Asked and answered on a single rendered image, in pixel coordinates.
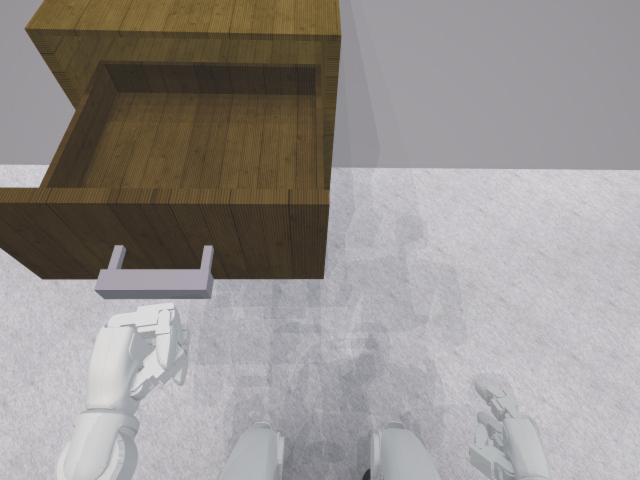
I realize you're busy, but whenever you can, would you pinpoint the robot right hand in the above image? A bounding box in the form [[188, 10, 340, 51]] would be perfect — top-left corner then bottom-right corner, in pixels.
[[469, 379, 553, 480]]

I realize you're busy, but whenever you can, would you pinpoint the handle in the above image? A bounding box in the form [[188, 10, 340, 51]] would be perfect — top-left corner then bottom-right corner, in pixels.
[[94, 245, 214, 299]]

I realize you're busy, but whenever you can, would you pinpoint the robot right thigh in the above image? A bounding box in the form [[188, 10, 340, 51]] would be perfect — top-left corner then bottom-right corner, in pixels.
[[370, 428, 442, 480]]

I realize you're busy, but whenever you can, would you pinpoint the drawer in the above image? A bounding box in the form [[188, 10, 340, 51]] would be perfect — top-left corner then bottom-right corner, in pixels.
[[0, 60, 330, 279]]

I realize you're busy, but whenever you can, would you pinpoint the robot left thigh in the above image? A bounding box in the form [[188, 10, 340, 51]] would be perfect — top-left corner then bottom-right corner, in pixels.
[[219, 428, 285, 480]]

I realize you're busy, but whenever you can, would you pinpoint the cabinet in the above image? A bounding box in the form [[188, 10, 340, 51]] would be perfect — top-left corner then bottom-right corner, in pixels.
[[24, 0, 342, 193]]

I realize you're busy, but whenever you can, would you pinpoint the robot left hand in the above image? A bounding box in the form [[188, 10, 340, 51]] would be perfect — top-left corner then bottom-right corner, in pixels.
[[85, 303, 191, 415]]

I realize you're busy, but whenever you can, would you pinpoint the robot left forearm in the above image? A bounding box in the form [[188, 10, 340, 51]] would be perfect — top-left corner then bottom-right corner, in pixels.
[[54, 409, 140, 480]]

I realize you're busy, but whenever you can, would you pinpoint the robot thigh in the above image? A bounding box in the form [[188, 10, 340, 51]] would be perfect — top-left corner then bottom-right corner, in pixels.
[[219, 428, 285, 480], [370, 428, 442, 480]]

